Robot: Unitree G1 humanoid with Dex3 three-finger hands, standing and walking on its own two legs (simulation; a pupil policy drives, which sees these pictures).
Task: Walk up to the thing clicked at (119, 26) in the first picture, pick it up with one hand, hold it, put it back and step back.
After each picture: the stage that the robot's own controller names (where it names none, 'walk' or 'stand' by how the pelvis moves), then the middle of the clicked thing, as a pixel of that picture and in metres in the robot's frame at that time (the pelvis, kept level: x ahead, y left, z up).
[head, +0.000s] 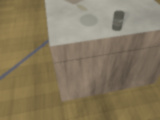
stand; (117, 20) +0.93 -0.22 -0.06
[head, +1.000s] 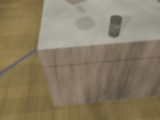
rise first; (114, 26) +0.83 -0.15 -0.04
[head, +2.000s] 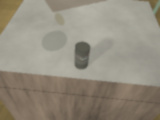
rise first; (81, 56) +0.54 +0.06 -0.04
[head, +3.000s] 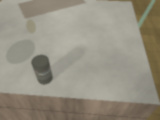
stand; (42, 70) +0.45 +0.18 -0.03
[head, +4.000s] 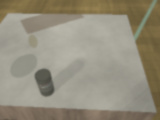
stand; (45, 83) +0.45 +0.18 -0.06
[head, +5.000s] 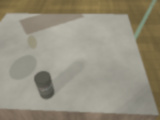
stand; (44, 85) +0.43 +0.18 -0.07
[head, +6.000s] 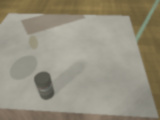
stand; (44, 86) +0.43 +0.18 -0.07
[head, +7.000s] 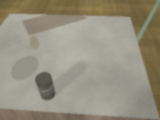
stand; (45, 86) +0.43 +0.18 -0.07
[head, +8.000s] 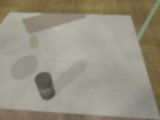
stand; (45, 86) +0.42 +0.18 -0.07
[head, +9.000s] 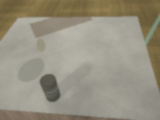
rise first; (50, 88) +0.42 +0.18 -0.06
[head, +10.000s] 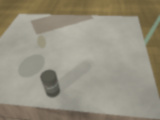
go down; (50, 84) +0.44 +0.18 -0.06
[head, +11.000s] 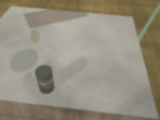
go down; (45, 79) +0.45 +0.17 -0.05
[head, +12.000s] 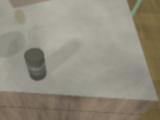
go down; (36, 65) +0.46 +0.16 +0.00
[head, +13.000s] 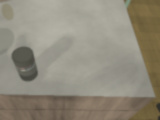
close in; (26, 64) +0.45 +0.17 +0.01
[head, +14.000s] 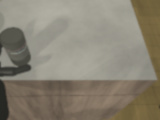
close; (16, 48) +0.47 +0.18 +0.05
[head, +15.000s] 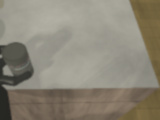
lift; (19, 62) +0.42 +0.17 +0.04
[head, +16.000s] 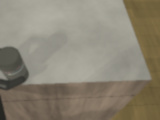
lift; (13, 67) +0.41 +0.18 +0.05
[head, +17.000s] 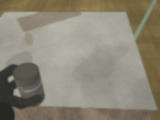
lift; (30, 85) +0.31 +0.16 +0.13
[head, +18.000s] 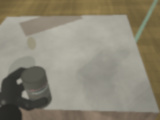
hold; (37, 88) +0.31 +0.15 +0.11
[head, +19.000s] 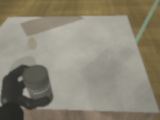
hold; (39, 86) +0.31 +0.14 +0.12
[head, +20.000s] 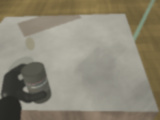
crouch; (37, 83) +0.34 +0.15 +0.11
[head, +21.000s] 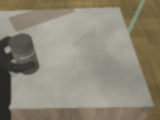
lower; (25, 55) +0.42 +0.17 +0.14
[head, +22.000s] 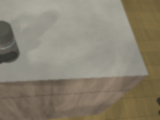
lower; (4, 43) +0.49 +0.18 +0.05
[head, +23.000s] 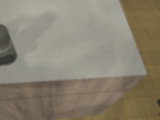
lower; (1, 46) +0.48 +0.18 +0.05
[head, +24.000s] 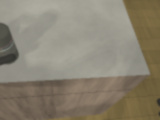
lower; (2, 45) +0.48 +0.18 +0.06
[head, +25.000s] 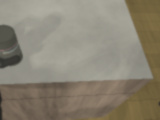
lower; (7, 46) +0.47 +0.18 +0.05
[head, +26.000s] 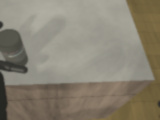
withdraw; (13, 50) +0.47 +0.17 +0.05
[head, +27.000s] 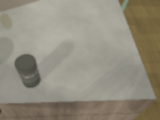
sink last; (28, 71) +0.43 +0.17 +0.01
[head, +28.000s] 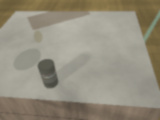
stand; (48, 74) +0.47 +0.18 +0.00
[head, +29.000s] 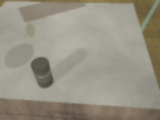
stand; (42, 73) +0.44 +0.18 +0.00
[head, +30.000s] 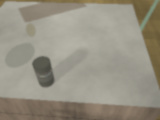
stand; (44, 72) +0.45 +0.17 +0.00
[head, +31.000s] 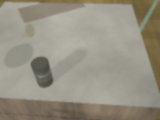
stand; (42, 72) +0.45 +0.18 +0.00
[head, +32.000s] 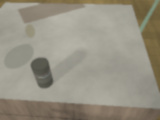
stand; (42, 73) +0.44 +0.18 +0.00
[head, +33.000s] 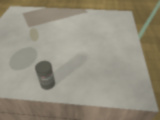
stand; (45, 75) +0.46 +0.18 -0.04
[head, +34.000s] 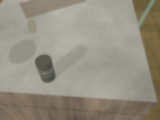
walk; (45, 69) +0.47 +0.17 -0.06
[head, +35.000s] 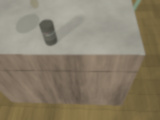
walk; (48, 33) +0.67 +0.19 -0.05
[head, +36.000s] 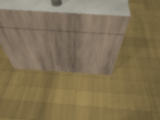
walk; out of the picture +0.99 +0.16 -0.04
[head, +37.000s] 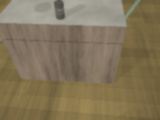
stand; (59, 10) +1.04 +0.17 -0.06
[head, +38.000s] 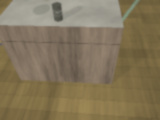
stand; (57, 12) +1.05 +0.18 -0.07
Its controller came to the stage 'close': yes
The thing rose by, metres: 0.19
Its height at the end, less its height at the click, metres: +0.00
